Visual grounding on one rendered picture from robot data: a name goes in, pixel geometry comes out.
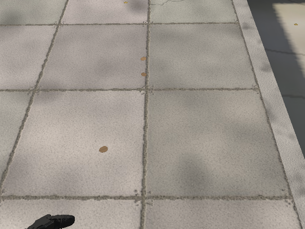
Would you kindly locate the robot left hand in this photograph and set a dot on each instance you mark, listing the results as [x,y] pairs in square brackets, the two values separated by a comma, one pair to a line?
[53,222]

